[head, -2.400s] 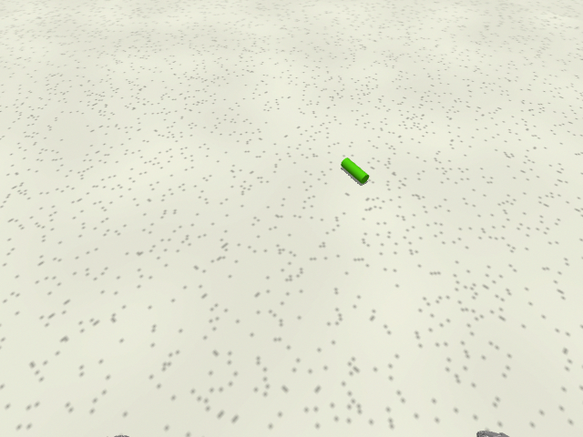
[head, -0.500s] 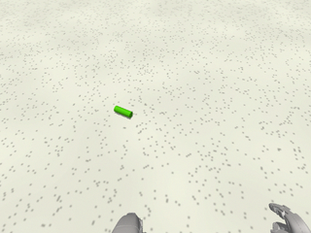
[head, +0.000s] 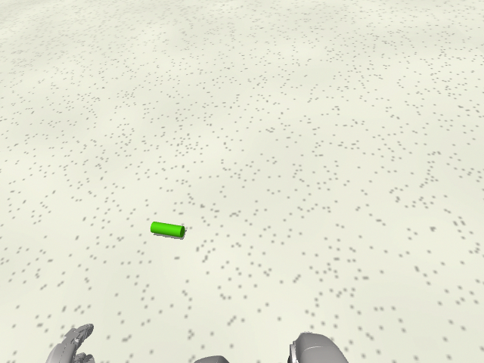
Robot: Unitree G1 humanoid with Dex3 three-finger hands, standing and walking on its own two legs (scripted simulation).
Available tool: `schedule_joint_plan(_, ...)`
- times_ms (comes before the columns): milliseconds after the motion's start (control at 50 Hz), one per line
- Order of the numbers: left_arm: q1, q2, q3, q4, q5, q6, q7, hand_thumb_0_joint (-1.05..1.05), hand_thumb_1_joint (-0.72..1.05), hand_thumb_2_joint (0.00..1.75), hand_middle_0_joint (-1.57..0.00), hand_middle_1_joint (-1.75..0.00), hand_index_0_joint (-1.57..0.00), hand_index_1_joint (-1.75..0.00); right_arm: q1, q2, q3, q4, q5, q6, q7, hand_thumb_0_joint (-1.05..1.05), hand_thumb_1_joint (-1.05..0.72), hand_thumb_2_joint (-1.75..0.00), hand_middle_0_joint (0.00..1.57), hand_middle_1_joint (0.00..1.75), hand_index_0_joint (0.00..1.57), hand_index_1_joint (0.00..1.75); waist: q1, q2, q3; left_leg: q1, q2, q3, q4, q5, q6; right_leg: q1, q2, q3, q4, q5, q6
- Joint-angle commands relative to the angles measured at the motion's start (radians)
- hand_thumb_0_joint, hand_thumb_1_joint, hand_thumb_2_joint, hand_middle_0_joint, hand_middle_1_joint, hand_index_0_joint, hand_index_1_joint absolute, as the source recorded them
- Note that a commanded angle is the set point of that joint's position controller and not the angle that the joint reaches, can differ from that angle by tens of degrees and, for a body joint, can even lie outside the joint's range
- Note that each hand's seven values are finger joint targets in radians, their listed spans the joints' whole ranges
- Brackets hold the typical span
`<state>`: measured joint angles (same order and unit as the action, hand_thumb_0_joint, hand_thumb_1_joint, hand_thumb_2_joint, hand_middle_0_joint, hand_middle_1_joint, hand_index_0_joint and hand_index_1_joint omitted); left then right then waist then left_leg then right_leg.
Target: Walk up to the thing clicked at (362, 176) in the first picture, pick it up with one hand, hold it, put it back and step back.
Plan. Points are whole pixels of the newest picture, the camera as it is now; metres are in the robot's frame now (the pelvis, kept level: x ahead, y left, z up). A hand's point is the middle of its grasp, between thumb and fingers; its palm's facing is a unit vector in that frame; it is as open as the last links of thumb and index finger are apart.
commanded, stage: walk up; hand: left
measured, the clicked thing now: (167, 229) +0.77 +0.41 -0.72
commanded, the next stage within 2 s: none
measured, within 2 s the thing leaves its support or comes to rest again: neither
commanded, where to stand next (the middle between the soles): +0.41 +0.30 m, yaw -16 degrees
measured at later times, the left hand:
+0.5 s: hand (18, 332) +0.22 +0.49 -0.13, palm faces -0.15 -0.85 -0.51, open 7.4 cm
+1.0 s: hand (13, 251) +0.38 +0.54 -0.09, palm faces -0.15 -0.83 -0.54, open 7.3 cm
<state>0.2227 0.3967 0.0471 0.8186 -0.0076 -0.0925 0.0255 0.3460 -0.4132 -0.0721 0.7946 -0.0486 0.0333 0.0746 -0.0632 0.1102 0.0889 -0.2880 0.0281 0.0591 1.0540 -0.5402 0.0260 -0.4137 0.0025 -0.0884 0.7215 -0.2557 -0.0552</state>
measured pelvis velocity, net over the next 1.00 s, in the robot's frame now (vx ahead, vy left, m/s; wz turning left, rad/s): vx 0.25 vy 0.27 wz -0.21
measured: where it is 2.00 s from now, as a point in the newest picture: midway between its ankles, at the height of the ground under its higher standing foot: (177, 310)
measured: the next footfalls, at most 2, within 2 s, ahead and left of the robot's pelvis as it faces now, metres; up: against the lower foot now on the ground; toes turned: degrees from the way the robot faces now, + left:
left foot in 0.34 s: +0.22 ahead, +0.28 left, +0.00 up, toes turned +0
right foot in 0.78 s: +0.32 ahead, +0.11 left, +0.00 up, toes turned -15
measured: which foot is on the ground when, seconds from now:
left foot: up 0.00-0.32, down 0.34-0.78, up 0.80-1.00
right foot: down 0.00-0.36, up 0.38-0.76, down 0.78-1.00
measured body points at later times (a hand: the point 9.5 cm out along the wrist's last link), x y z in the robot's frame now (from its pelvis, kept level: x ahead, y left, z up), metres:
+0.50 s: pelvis +0.14 +0.18 +0.00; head +0.16 +0.18 +0.45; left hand +0.23 +0.53 -0.10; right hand +0.16 -0.17 -0.09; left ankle +0.18 +0.28 -0.71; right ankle +0.12 +0.02 -0.63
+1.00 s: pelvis +0.25 +0.27 +0.01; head +0.24 +0.22 +0.46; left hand +0.39 +0.58 -0.06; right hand +0.25 -0.06 -0.12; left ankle +0.32 +0.43 -0.64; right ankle +0.28 +0.12 -0.71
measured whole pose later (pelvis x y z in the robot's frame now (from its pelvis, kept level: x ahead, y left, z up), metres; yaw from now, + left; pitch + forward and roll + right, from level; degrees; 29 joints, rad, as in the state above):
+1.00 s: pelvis +0.25 +0.27 +0.01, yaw -12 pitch -4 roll -1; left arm 0.30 0.39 0.04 0.83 0.01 -0.09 0.06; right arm 0.31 -0.45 -0.09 0.76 -0.05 0.06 0.08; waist -0.01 0.12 0.09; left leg -0.54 0.10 -0.07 1.17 -0.39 -0.01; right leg -0.34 -0.04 -0.05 0.68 -0.27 -0.03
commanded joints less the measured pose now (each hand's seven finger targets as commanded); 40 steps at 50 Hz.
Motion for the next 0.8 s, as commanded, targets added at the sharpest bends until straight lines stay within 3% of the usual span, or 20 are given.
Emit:
schedule_joint_plan(0,0.111,0.336,0.108,-0.052,-0.007,-0.015,0.037,0.0,0.9,0.9,-0.2,-0.3,-0.2,-0.3,-0.009,-0.25,-0.071,-0.101,0.011,-0.026,-0.015,0.0,-0.9,-0.9,0.2,0.3,0.2,0.3,0.069,-0.171,-0.027,-0.377,0.105,-0.169,0.164,0.083,-0.014,0.226,-0.331,0.567,-0.428,-0.233,-0.187)
schedule_joint_plan(20,0.097,0.326,0.105,-0.052,-0.008,-0.019,0.035,0.0,0.9,0.9,-0.2,-0.3,-0.2,-0.3,0.019,-0.244,-0.07,-0.082,0.012,-0.023,-0.012,0.0,-0.9,-0.9,0.2,0.3,0.2,0.3,0.047,-0.175,-0.014,-0.339,0.111,-0.162,0.116,0.108,-0.02,0.175,-0.292,0.48,-0.411,-0.178,-0.16)
schedule_joint_plan(80,0.105,0.318,0.103,-0.057,0.007,-0.033,0.031,0.0,0.9,0.9,-0.2,-0.3,-0.2,-0.3,0.017,-0.222,-0.076,-0.081,-0.002,-0.013,0.005,0.0,-0.9,-0.9,0.2,0.3,0.2,0.3,0.036,-0.207,-0.017,-0.291,0.111,-0.123,0.065,0.194,-0.03,0.085,-0.24,0.366,-0.383,-0.07,-0.16)
schedule_joint_plan(220,0.126,0.38,0.12,-0.045,0.033,-0.042,0.035,0.0,0.9,0.9,-0.2,-0.3,-0.2,-0.3,-0.116,-0.215,-0.099,-0.13,-0.011,-0.016,0.037,0.0,-0.9,-0.9,0.2,0.3,0.2,0.3,0.062,-0.25,-0.021,-0.226,0.128,-0.073,-0.163,0.216,-0.032,-0.021,-0.213,0.313,-0.325,-0.247,-0.154)
schedule_joint_plan(260,0.09,0.404,0.124,-0.048,0.038,-0.039,0.039,0.0,0.9,0.9,-0.2,-0.3,-0.2,-0.3,-0.085,-0.229,-0.111,-0.127,-0.01,-0.022,0.038,0.0,-0.9,-0.9,0.2,0.3,0.2,0.3,0.031,-0.265,-0.048,-0.117,0.114,-0.052,-0.208,0.192,-0.02,-0.075,-0.225,0.323,-0.282,-0.249,-0.149)
schedule_joint_plan(300,0.016,0.382,0.115,-0.049,0.038,-0.026,0.042,0.0,0.9,0.9,-0.2,-0.3,-0.2,-0.3,0.061,-0.24,-0.127,-0.082,-0.011,-0.027,0.032,0.0,-0.9,-0.9,0.2,0.3,0.2,0.3,-0.074,-0.208,-0.106,0.126,0.059,0.015,-0.325,0.184,-0.006,-0.195,-0.204,0.245,-0.126,-0.191,-0.105)
schedule_joint_plan(320,0.034,0.307,0.094,-0.044,0.046,-0.017,0.047,0.0,0.9,0.9,-0.2,-0.3,-0.2,-0.3,0.187,-0.257,-0.141,-0.042,-0.017,-0.036,0.02,0.0,-0.9,-0.9,0.2,0.3,0.2,0.3,-0.131,-0.045,-0.157,0.252,0.024,-0.023,-0.426,0.108,-0.01,-0.225,-0.145,0.184,0.159,-0.119,-0.062)
schedule_joint_plan(340,0.12,0.18,0.052,-0.032,0.036,-0.012,0.047,0.0,0.9,0.9,-0.2,-0.3,-0.2,-0.3,0.209,-0.328,-0.155,-0.045,-0.03,-0.046,0.008,0.0,-0.9,-0.9,0.2,0.3,0.2,0.3,-0.131,0.251,-0.121,0.27,0.177,-0.285,-0.624,-0.04,-0.005,-0.369,0.011,0.131,0.436,-0.268,-0.002)
schedule_joint_plan(360,0.158,0.19,0.041,-0.032,0.013,-0.006,0.059,0.0,0.9,0.9,-0.2,-0.3,-0.2,-0.3,0.103,-0.392,-0.157,-0.088,-0.011,-0.057,-0.002,0.0,-0.9,-0.9,0.2,0.3,0.2,0.3,-0.065,0.311,-0.085,0.213,0.357,-0.612,-0.812,-0.164,0.04,-0.493,0.075,0.121,0.556,-0.312,0.017)
schedule_joint_plan(380,0.157,0.275,0.054,-0.009,0.011,-0.004,0.072,0.0,0.9,0.9,-0.2,-0.3,-0.2,-0.3,0.016,-0.437,-0.165,-0.102,0.015,-0.053,-0.004,0.0,-0.9,-0.9,0.2,0.3,0.2,0.3,-0.035,0.278,-0.081,0.167,0.407,-0.727,-0.857,-0.283,0.149,-0.452,-0.012,0.165,0.626,-0.28,-0.02)
schedule_joint_plan(400,0.121,0.32,0.059,0.01,0.012,-0.004,0.069,0.0,0.9,0.9,-0.2,-0.3,-0.2,-0.3,-0.021,-0.384,-0.15,-0.116,0.013,-0.049,-0.007,0.0,-0.9,-0.9,0.2,0.3,0.2,0.3,-0.024,0.177,-0.028,0.099,0.386,-0.652,-0.841,-0.26,0.159,-0.44,-0.049,0.154,0.63,-0.232,-0.006)
schedule_joint_plan(460,0.169,0.298,0.07,0.074,-0.014,-0.008,0.041,0.0,0.9,0.9,-0.2,-0.3,-0.2,-0.3,-0.029,-0.273,-0.105,-0.109,0.011,-0.069,-0.023,0.0,-0.9,-0.9,0.2,0.3,0.2,0.3,0.018,0.087,0.024,0.087,0.234,-0.288,-0.691,0.285,0.075,-0.336,-0.068,0.167,0.478,-0.084,0.007)
schedule_joint_plan(520,0.154,0.247,0.057,0.063,-0.017,0.001,0.028,0.0,0.9,0.9,-0.2,-0.3,-0.2,-0.3,0.003,-0.253,-0.091,-0.098,0.016,-0.076,-0.027,0.0,-0.9,-0.9,0.2,0.3,0.2,0.3,0.016,0.071,-0.01,0.147,0.214,-0.189,-0.677,0.533,0.103,-0.245,-0.041,0.122,0.341,-0.078,0.03)
schedule_joint_plan(560,0.112,0.234,0.055,0.034,-0.012,0.004,0.025,0.0,0.9,0.9,-0.2,-0.3,-0.2,-0.3,0.019,-0.239,-0.086,-0.106,0.01,-0.072,-0.031,0.0,-0.9,-0.9,0.2,0.3,0.2,0.3,0.004,0.054,-0.021,0.175,0.223,-0.145,-0.671,0.594,0.139,-0.227,-0.047,0.098,0.244,-0.084,0.033)
schedule_joint_plan(640,0.076,0.217,0.058,-0.002,-0.008,0.011,0.024,0.0,0.9,0.9,-0.2,-0.3,-0.2,-0.3,0.027,-0.24,-0.087,-0.13,-0.006,-0.054,-0.027,0.0,-0.9,-0.9,0.2,0.3,0.2,0.3,-0.002,0.037,-0.037,0.141,0.242,-0.121,-0.671,0.614,0.148,-0.099,-0.042,0.019,0.096,-0.064,0.024)
schedule_joint_plan(680,0.099,0.207,0.061,-0.001,-0.007,0.006,0.028,0.0,0.9,0.9,-0.2,-0.3,-0.2,-0.3,-0.009,-0.224,-0.082,-0.145,-0.008,-0.042,-0.023,0.0,-0.9,-0.9,0.2,0.3,0.2,0.3,0.025,-0.013,-0.041,0.069,0.232,-0.093,-0.617,0.635,0.136,0.032,-0.029,0.015,0.017,-0.024,0.013)
schedule_joint_plan(720,0.246,0.227,0.083,0.036,-0.006,0.0,0.041,0.0,0.9,0.9,-0.2,-0.3,-0.2,-0.3,-0.06,-0.207,-0.071,-0.17,0.002,-0.035,-0.018,0.0,-0.9,-0.9,0.2,0.3,0.2,0.3,0.12,-0.096,-0.113,-0.014,0.161,-0.018,-0.406,0.671,0.074,0.311,-0.013,0.013,-0.193,0.163,0.005)
schedule_joint_plan(740,0.337,0.289,0.107,0.049,0.002,-0.004,0.055,0.0,0.9,0.9,-0.2,-0.3,-0.2,-0.3,-0.049,-0.17,-0.059,-0.184,0.009,-0.038,-0.017,0.0,-0.9,-0.9,0.2,0.3,0.2,0.3,0.172,-0.201,-0.169,-0.12,0.1,0.026,-0.19,0.62,0.009,0.477,-0.056,0.115,-0.237,0.125,-0.026)
schedule_joint_plan(760,0.355,0.347,0.126,0.032,0.009,-0.003,0.066,0.0,0.9,0.9,-0.2,-0.3,-0.2,-0.3,0.025,-0.121,-0.044,-0.178,0.01,-0.033,-0.019,0.0,-0.9,-0.9,0.2,0.3,0.2,0.3,0.162,-0.383,-0.196,-0.359,-0.012,0.022,0.018,0.039,-0.052,0.623,-0.3,0.5,-0.285,0.13,-0.129)
schedule_joint_plan(780,0.273,0.353,0.116,-0.016,0.008,0.002,0.07,0.0,0.9,0.9,-0.2,-0.3,-0.2,-0.3,0.057,-0.192,-0.061,-0.162,0.004,-0.012,-0.024,0.0,-0.9,-0.9,0.2,0.3,0.2,0.3,0.123,-0.248,-0.182,-0.42,0.007,-0.112,0.151,-0.061,-0.077,0.524,-0.455,0.716,-0.349,-0.054,-0.217)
